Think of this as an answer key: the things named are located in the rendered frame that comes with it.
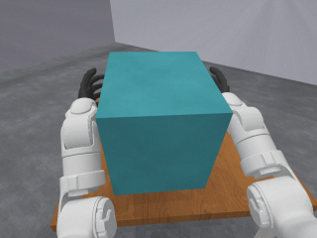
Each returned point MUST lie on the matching table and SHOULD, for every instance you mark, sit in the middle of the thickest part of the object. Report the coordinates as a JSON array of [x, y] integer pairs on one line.
[[224, 196]]

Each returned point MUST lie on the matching right robot upper arm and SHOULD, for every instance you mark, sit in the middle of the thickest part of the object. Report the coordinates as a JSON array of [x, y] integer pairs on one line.
[[281, 205]]

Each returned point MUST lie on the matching left robot upper arm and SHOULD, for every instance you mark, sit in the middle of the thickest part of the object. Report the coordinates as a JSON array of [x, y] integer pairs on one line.
[[92, 217]]

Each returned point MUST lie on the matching robot left hand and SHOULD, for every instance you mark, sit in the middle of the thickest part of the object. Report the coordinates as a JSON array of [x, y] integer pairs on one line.
[[87, 88]]

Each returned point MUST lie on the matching left robot forearm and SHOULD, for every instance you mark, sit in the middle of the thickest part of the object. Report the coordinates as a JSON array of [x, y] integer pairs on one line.
[[80, 152]]

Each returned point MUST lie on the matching right robot forearm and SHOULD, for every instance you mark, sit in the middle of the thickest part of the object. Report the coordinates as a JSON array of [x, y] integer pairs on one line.
[[259, 156]]

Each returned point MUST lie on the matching carton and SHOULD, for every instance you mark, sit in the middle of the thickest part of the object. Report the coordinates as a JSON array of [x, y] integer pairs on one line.
[[161, 120]]

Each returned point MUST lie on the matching robot right hand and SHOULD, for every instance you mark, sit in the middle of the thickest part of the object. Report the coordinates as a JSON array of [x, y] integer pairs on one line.
[[219, 79]]

